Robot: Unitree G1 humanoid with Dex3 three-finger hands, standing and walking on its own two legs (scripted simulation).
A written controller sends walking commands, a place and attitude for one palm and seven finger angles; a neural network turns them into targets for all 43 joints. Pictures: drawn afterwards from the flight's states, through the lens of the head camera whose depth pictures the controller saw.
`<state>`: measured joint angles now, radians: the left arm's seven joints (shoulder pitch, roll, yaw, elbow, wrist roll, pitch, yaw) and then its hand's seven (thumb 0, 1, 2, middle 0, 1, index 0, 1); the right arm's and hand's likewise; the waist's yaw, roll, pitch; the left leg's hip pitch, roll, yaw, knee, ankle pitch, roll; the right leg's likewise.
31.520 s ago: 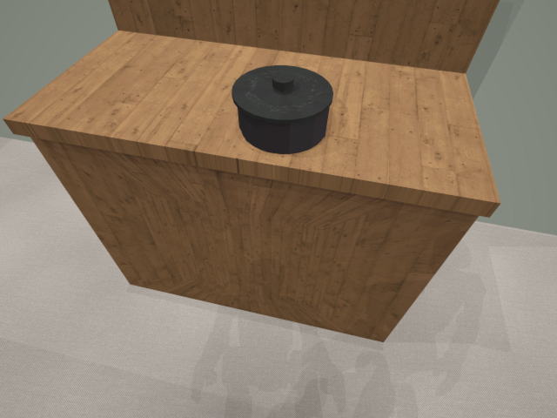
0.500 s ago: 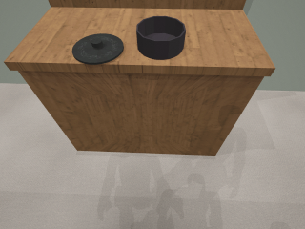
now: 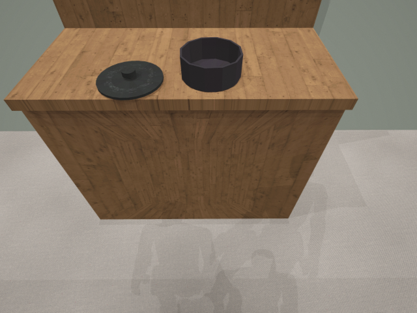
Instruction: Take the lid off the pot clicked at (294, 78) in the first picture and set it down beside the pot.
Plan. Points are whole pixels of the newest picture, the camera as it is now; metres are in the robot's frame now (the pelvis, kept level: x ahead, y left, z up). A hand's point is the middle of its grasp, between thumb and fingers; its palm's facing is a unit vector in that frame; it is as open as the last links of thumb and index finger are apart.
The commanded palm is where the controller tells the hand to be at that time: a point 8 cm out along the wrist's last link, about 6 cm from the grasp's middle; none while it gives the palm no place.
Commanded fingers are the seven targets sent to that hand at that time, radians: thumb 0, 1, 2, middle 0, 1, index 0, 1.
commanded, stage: look to check the result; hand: left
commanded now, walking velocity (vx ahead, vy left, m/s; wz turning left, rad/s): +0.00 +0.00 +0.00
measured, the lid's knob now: (128, 72) +0.73 +0.26 +0.07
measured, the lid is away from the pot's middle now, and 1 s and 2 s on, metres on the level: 0.25 0.25 0.25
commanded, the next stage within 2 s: stand and wait in 0.30 s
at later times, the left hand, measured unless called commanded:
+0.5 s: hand out of the picture -0.03 +0.14 -0.18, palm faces +0.02 -0.99 -0.16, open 7.4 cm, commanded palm none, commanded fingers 0.00 0.90 0.90 -0.20 -0.30 -0.20 -0.30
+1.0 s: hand out of the picture -0.01 +0.15 -0.17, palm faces +0.02 -0.98 -0.20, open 7.3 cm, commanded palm none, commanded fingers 0.00 0.90 0.90 -0.20 -0.30 -0.20 -0.30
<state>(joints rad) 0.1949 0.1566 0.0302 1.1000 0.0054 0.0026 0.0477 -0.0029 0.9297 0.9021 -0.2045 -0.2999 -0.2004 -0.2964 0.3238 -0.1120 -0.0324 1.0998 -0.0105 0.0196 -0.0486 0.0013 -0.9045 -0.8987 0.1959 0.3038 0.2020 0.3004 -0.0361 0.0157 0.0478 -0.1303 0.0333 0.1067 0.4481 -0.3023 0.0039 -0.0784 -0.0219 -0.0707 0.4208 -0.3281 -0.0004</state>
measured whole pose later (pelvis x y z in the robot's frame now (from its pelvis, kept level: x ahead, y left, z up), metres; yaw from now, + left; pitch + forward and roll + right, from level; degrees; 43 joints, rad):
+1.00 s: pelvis -0.01 -0.01 +0.00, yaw +0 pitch +0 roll +0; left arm 0.27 0.12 0.01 1.16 0.01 -0.01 0.05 0.01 0.92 0.90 -0.20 -0.30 -0.20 -0.30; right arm 0.30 -0.11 -0.03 1.12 0.00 0.02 -0.05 0.00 -0.90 -0.90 0.19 0.30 0.20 0.30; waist -0.03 0.02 0.05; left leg -0.14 0.06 0.11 0.43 -0.28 -0.02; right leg -0.09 0.00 -0.07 0.40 -0.31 -0.02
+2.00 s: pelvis -0.01 -0.02 +0.00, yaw +0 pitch -1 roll +0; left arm 0.28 0.11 0.01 1.16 0.01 -0.01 0.05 0.01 0.92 0.90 -0.20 -0.30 -0.20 -0.30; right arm 0.30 -0.11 -0.03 1.12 -0.01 0.02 -0.05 0.00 -0.90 -0.90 0.19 0.30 0.20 0.30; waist -0.02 0.02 0.06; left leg -0.13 0.06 0.11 0.42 -0.27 -0.02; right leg -0.08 0.01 -0.07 0.39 -0.31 -0.03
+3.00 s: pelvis -0.01 -0.02 +0.00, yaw -1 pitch -1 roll +0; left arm 0.28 0.11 0.01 1.16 0.01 -0.01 0.05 0.01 0.92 0.90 -0.20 -0.30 -0.20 -0.30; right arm 0.30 -0.11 -0.03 1.12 0.00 0.02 -0.06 0.00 -0.90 -0.90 0.19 0.30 0.20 0.30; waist -0.02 0.02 0.05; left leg -0.12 0.06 0.11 0.41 -0.27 -0.02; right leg -0.08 0.01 -0.06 0.39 -0.30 -0.02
